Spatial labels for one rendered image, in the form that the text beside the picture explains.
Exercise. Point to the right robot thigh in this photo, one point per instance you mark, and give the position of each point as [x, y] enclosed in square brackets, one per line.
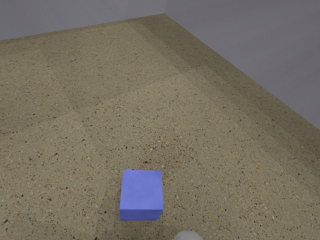
[187, 235]

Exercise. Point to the carton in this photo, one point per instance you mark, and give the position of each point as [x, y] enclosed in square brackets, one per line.
[141, 195]

